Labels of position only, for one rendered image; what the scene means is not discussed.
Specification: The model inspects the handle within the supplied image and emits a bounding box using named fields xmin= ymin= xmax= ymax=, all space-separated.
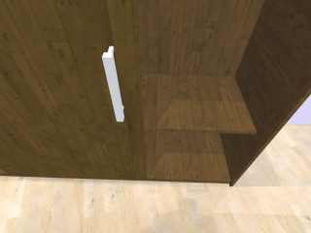
xmin=102 ymin=46 xmax=124 ymax=122

